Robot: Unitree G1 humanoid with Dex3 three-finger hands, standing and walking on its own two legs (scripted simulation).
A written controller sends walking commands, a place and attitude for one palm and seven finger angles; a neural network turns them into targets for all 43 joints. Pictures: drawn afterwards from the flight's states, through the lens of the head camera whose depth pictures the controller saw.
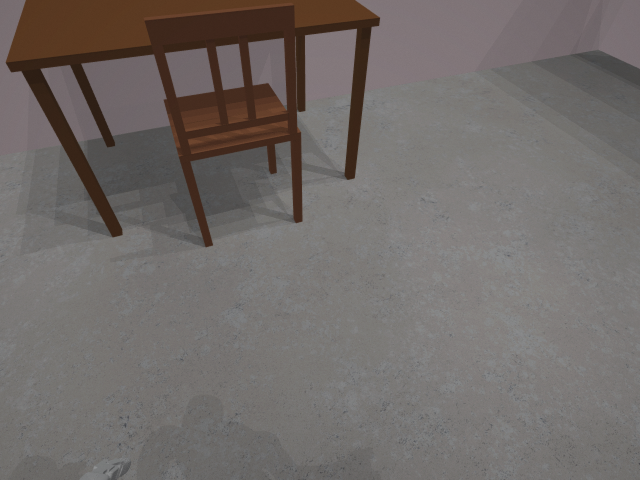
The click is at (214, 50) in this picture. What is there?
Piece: chair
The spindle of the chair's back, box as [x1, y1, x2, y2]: [205, 39, 228, 124]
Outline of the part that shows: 209,39 205,41 221,124 224,124 228,122 214,40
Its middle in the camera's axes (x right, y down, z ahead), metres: -0.32 -0.48 +1.19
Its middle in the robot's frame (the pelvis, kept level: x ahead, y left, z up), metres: +1.20 +0.37 -0.08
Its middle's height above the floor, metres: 0.68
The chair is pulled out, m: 0.00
